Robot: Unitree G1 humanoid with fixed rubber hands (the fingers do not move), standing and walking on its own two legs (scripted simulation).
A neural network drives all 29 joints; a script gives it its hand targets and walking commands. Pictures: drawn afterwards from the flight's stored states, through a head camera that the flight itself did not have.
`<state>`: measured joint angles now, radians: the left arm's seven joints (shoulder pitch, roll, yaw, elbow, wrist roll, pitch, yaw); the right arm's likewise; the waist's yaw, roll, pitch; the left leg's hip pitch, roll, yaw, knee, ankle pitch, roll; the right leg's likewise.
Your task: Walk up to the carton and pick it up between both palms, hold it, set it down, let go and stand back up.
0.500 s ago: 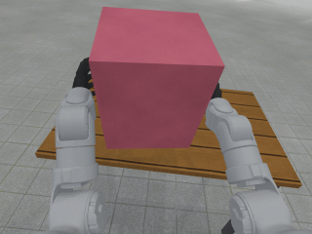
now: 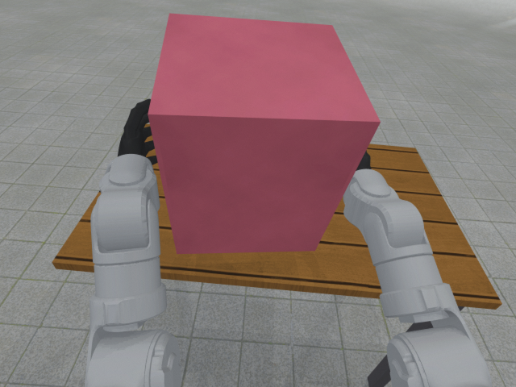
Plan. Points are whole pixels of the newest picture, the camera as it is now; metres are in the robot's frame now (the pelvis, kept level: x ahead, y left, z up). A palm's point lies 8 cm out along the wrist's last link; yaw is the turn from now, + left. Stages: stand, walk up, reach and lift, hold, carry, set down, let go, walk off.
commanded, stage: hold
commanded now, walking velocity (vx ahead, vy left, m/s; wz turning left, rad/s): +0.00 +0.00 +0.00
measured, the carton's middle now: (250, 145) +0.38 +0.01 +0.23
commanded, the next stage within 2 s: none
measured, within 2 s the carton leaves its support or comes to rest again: neither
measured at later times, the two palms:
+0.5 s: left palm (131, 158) +0.35 +0.16 +0.24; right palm (355, 168) +0.35 -0.14 +0.21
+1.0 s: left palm (134, 159) +0.34 +0.16 +0.23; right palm (358, 171) +0.34 -0.14 +0.21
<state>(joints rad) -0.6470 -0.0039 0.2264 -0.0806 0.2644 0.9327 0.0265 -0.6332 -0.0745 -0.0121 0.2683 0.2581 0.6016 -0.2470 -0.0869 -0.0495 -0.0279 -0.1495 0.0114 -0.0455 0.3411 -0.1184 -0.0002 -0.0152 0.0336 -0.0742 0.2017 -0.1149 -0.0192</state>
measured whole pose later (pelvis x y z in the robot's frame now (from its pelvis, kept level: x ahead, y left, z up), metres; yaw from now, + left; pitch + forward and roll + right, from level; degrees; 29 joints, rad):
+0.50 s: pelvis +0.01 -0.01 +0.00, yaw +1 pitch -6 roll -1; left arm -0.63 -0.01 0.25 -0.12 0.28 0.96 -0.01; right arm -0.62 -0.08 0.01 0.22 0.29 0.64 -0.29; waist -0.08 -0.04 -0.03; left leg -0.10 0.01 -0.06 0.33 -0.12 -0.01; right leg 0.04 0.03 -0.09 0.19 -0.13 -0.02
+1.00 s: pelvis +0.00 +0.00 +0.00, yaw +1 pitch -5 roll -2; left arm -0.65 -0.01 0.24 -0.09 0.27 0.94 0.00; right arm -0.62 -0.06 -0.03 0.21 0.25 0.63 -0.27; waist -0.08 -0.04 -0.03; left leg -0.14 0.01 -0.06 0.33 -0.11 0.00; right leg 0.00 0.03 -0.09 0.20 -0.11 -0.02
